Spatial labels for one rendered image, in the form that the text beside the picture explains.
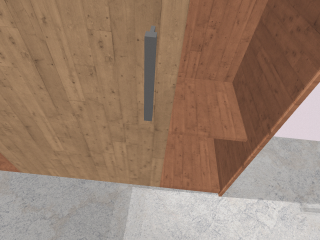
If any handle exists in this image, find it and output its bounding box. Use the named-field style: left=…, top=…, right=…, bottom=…
left=144, top=25, right=157, bottom=122

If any wardrobe door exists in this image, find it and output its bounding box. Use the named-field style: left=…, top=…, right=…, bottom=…
left=0, top=0, right=190, bottom=187
left=0, top=153, right=13, bottom=165

